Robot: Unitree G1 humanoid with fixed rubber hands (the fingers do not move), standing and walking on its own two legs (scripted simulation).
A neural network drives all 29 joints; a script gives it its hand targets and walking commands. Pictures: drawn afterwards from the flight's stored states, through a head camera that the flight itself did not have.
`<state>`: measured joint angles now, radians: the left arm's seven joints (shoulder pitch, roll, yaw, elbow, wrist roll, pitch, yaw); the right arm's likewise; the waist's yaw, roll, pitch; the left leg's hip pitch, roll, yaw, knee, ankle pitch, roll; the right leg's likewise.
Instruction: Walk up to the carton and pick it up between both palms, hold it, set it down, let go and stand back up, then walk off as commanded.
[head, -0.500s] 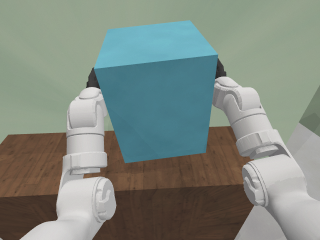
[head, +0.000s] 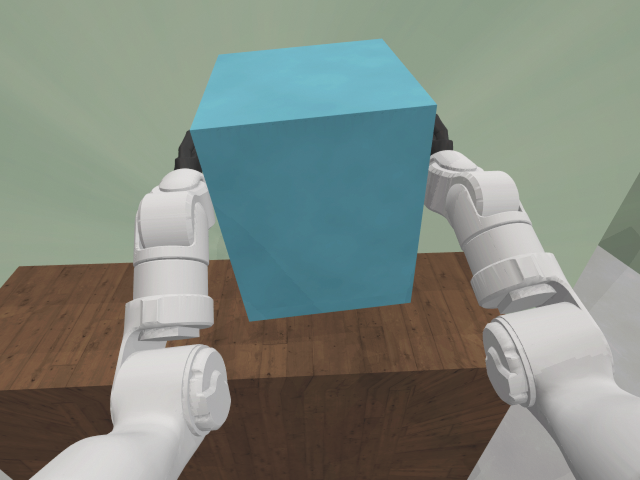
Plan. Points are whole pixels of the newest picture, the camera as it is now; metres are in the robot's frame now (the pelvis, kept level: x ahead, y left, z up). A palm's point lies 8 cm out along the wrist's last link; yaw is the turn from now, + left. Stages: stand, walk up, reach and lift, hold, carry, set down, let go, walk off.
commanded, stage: hold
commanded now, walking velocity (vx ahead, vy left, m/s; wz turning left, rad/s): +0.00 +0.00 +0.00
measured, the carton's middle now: (315, 180) +0.38 +0.01 +0.24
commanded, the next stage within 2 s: none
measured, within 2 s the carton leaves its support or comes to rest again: neither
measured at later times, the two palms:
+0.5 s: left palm (192, 186) +0.37 +0.15 +0.24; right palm (434, 168) +0.37 -0.14 +0.26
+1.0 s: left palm (191, 185) +0.37 +0.15 +0.25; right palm (435, 168) +0.37 -0.14 +0.26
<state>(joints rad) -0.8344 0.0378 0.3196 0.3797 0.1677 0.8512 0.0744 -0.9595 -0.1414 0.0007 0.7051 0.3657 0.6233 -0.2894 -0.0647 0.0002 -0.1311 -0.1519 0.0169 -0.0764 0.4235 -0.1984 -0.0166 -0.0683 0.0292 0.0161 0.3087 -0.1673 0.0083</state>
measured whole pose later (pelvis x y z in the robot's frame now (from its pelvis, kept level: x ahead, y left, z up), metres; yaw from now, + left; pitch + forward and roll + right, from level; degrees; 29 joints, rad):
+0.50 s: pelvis +0.00 +0.00 +0.00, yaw +0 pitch -4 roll -2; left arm -0.81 0.03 0.32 0.35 0.17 0.86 0.08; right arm -0.94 -0.14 0.00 0.68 0.38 0.63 -0.30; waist -0.07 0.00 -0.13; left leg -0.15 0.02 -0.08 0.43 -0.21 -0.01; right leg -0.06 0.03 0.02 0.31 -0.17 0.01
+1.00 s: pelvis +0.00 +0.00 +0.00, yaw +0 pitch -5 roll -2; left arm -0.82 0.03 0.32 0.35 0.17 0.86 0.08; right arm -0.94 -0.14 0.01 0.68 0.37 0.63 -0.30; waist -0.07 0.00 -0.13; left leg -0.14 0.01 -0.08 0.42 -0.20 -0.02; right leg -0.06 0.03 0.02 0.30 -0.17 0.01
